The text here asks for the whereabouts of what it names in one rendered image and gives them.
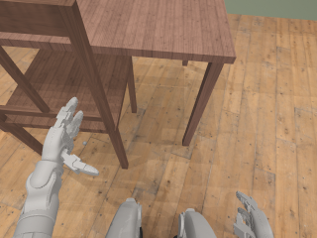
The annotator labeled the right robot thigh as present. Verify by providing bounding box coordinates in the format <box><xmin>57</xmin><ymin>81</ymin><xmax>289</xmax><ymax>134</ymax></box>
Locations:
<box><xmin>178</xmin><ymin>211</ymin><xmax>217</xmax><ymax>238</ymax></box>

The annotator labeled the robot left hand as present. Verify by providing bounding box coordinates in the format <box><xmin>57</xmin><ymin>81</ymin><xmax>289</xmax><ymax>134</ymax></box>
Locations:
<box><xmin>42</xmin><ymin>96</ymin><xmax>99</xmax><ymax>176</ymax></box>

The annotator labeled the chair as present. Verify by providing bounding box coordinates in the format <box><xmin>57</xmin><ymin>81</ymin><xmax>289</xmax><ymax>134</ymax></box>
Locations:
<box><xmin>0</xmin><ymin>0</ymin><xmax>138</xmax><ymax>170</ymax></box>

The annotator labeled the left robot forearm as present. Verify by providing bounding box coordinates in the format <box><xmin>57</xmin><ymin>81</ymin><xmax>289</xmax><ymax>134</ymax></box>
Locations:
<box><xmin>11</xmin><ymin>160</ymin><xmax>64</xmax><ymax>238</ymax></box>

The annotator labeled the robot thigh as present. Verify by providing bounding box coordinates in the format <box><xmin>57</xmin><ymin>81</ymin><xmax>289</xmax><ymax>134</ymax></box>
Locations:
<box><xmin>105</xmin><ymin>201</ymin><xmax>143</xmax><ymax>238</ymax></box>
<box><xmin>178</xmin><ymin>211</ymin><xmax>217</xmax><ymax>238</ymax></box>

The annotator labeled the left robot thigh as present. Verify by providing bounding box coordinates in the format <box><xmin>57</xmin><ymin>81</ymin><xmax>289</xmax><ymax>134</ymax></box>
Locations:
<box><xmin>105</xmin><ymin>201</ymin><xmax>143</xmax><ymax>238</ymax></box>

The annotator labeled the table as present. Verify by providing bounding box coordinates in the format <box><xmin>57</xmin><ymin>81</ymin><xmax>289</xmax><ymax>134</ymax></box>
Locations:
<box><xmin>0</xmin><ymin>0</ymin><xmax>237</xmax><ymax>147</ymax></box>

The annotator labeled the robot right hand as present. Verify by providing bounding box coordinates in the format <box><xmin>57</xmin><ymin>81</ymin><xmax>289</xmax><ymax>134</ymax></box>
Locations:
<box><xmin>233</xmin><ymin>191</ymin><xmax>274</xmax><ymax>238</ymax></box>

